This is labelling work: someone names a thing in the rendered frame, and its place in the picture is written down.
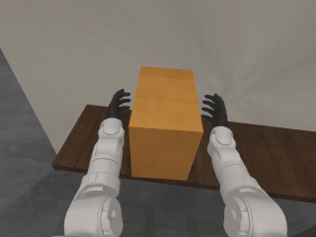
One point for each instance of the right robot upper arm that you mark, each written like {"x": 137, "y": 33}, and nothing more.
{"x": 246, "y": 216}

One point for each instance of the left robot hand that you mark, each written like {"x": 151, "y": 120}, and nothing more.
{"x": 114, "y": 108}

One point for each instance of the left robot upper arm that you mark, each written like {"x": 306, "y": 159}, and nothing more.
{"x": 93, "y": 217}

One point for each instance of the robot right forearm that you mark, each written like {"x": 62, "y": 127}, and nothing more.
{"x": 231, "y": 173}

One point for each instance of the right robot hand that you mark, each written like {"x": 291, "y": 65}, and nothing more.
{"x": 219, "y": 115}

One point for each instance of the robot left forearm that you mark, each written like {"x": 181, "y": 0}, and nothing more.
{"x": 102, "y": 178}

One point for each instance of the table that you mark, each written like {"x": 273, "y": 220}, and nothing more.
{"x": 282, "y": 160}

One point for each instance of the carton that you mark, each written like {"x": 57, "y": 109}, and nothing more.
{"x": 165, "y": 127}

